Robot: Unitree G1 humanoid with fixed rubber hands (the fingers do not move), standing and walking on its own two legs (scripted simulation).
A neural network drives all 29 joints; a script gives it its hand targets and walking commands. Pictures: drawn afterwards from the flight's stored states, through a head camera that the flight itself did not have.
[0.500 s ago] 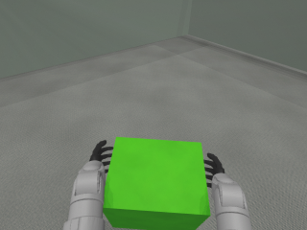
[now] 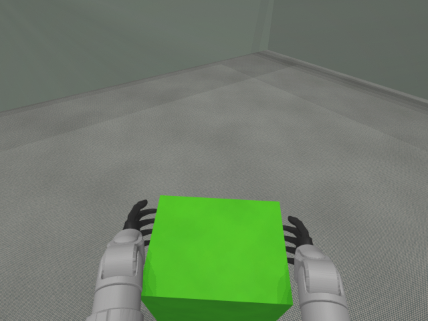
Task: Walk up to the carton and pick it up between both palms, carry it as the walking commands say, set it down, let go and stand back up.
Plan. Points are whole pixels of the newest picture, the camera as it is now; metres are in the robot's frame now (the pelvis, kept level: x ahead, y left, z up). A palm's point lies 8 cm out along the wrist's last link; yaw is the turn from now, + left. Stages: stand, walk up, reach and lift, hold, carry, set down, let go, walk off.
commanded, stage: hold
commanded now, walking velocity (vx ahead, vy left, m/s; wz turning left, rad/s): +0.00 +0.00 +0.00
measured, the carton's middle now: (216, 264) +0.28 +0.01 -0.03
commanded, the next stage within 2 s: carry in 0.90 s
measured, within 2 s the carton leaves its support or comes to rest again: neither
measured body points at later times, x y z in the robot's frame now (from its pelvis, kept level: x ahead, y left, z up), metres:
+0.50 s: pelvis +0.00 +0.01 +0.00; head -0.05 +0.00 +0.45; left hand +0.30 +0.18 +0.05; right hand +0.28 -0.15 +0.02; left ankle +0.01 +0.12 -0.75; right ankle +0.00 -0.10 -0.75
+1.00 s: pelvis -0.01 +0.00 -0.01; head -0.04 +0.00 +0.44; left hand +0.30 +0.18 +0.05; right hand +0.29 -0.16 +0.03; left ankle +0.01 +0.12 -0.75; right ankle +0.00 -0.10 -0.75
